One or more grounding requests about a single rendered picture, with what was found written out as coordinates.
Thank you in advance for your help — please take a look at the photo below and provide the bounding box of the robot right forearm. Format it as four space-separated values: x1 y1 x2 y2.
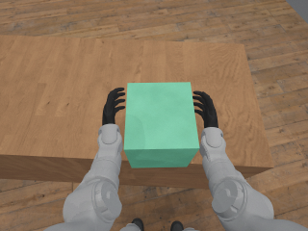
199 127 252 198

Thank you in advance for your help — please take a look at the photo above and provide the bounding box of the robot left hand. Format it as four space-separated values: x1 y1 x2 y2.
102 88 126 126

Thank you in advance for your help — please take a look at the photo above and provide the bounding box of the robot right hand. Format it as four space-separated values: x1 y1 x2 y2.
192 90 218 128

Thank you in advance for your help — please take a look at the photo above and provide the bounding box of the robot right foot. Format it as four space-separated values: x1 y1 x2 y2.
170 220 184 231

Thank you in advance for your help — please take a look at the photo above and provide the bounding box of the pedestal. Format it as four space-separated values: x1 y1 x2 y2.
0 35 274 190

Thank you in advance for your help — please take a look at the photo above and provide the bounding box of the left robot upper arm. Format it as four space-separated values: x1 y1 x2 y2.
43 180 122 231

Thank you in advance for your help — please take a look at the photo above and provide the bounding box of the left robot shin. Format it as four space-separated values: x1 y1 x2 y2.
126 223 140 229

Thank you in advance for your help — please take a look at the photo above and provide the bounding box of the robot left forearm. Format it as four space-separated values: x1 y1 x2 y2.
63 123 123 216

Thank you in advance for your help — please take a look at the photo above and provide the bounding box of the right robot upper arm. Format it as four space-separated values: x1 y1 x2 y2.
211 179 308 231

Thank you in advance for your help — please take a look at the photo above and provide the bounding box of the carton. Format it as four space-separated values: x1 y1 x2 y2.
123 82 200 168

